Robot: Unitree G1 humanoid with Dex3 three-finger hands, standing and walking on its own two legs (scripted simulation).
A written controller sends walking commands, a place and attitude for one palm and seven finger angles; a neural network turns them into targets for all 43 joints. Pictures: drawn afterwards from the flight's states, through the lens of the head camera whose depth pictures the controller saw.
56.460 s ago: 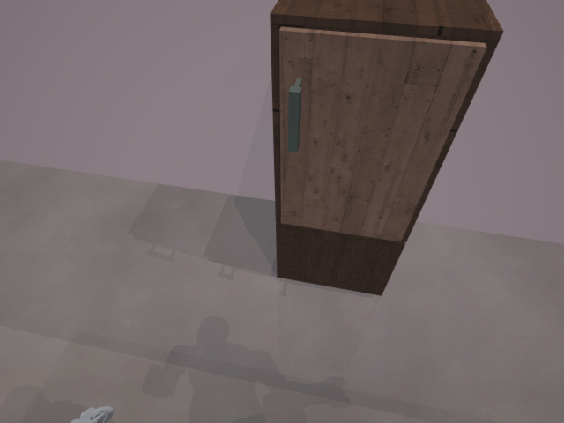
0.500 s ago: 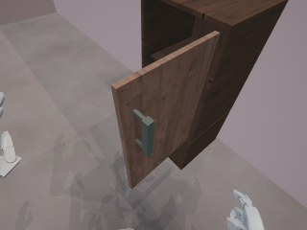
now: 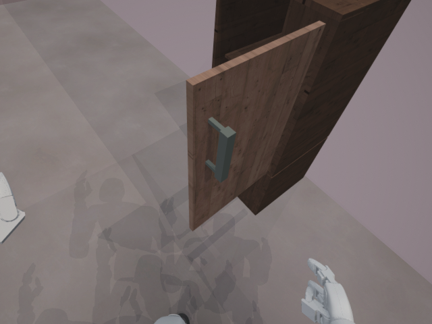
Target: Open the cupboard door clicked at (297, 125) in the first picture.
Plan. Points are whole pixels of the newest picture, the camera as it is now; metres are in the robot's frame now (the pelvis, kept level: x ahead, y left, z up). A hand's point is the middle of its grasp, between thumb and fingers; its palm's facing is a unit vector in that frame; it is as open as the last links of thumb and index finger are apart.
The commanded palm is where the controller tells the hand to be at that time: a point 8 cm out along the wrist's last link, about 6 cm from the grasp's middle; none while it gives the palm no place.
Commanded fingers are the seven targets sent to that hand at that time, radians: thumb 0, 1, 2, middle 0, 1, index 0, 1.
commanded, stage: stop stepping back and stand still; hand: left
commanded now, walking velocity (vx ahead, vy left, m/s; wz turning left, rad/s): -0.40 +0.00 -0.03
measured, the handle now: (217, 151) +0.44 +0.05 +0.04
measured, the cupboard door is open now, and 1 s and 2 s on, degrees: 92 92 92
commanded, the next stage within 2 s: let the arm hang, fingers relaxed in 0.78 s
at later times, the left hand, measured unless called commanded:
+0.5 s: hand (4, 318) +0.10 +0.23 +0.17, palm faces +0.42 -0.81 -0.42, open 7.5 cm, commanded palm +0.04 +0.27 +0.18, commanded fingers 0.00 0.90 0.90 -0.20 -0.30 -0.20 -0.30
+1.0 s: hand out of the picture +0.09 +0.22 +0.01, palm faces +0.21 -0.88 -0.44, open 7.4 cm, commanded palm none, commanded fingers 0.00 0.90 0.90 -0.20 -0.30 -0.20 -0.30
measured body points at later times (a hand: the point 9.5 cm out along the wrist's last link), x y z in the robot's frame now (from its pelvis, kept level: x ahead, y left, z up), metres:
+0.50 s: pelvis -0.11 -0.03 +0.00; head -0.12 -0.01 +0.45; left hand +0.08 +0.27 +0.19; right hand +0.02 -0.30 -0.08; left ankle -0.08 +0.07 -0.74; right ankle -0.15 -0.13 -0.72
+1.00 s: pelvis -0.13 -0.02 -0.02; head -0.13 -0.05 +0.43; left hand +0.08 +0.27 +0.03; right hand +0.02 -0.28 -0.13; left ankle -0.09 +0.11 -0.74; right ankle -0.14 -0.13 -0.74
